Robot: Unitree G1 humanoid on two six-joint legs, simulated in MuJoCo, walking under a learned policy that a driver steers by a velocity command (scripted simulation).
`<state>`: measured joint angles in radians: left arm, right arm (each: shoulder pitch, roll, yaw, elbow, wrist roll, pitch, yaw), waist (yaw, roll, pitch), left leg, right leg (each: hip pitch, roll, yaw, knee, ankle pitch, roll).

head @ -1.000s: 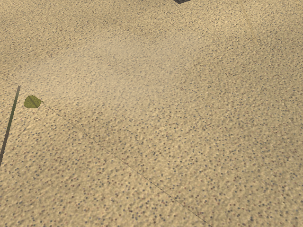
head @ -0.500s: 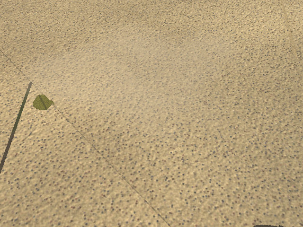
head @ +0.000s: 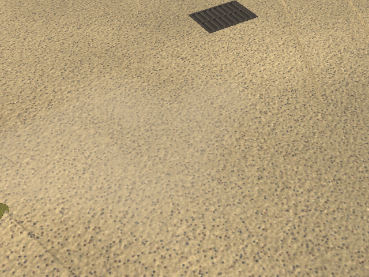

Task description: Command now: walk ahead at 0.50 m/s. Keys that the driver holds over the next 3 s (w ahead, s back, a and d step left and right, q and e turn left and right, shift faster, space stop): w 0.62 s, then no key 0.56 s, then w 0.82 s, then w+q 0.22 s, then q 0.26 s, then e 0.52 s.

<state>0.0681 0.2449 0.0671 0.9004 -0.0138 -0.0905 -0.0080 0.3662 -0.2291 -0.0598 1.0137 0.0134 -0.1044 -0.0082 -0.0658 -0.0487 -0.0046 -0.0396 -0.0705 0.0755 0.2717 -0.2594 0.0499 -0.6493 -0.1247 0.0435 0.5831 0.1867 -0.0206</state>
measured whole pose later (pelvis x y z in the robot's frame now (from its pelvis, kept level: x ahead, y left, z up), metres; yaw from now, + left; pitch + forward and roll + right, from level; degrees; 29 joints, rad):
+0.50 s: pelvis +0.30 -0.08 -0.03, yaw +0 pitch +3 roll -1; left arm 0.38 0.20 0.04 1.01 0.00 -0.09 0.00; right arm 0.09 -0.24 -0.06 0.86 0.01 -0.08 -0.01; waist 0.05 0.04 -0.02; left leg -0.75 0.13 -0.02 0.83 0.02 0.02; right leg -0.08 0.07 -0.04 0.26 -0.23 -0.07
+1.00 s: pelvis +0.52 -0.03 -0.04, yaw +0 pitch +1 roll +1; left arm 0.17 0.23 0.07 0.93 0.00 -0.01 0.04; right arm 0.17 -0.20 -0.04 0.97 -0.03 -0.06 0.01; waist -0.01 -0.04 0.03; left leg -0.29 -0.05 0.07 0.38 -0.12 0.07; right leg -0.49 -0.09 0.05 0.75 -0.25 0.03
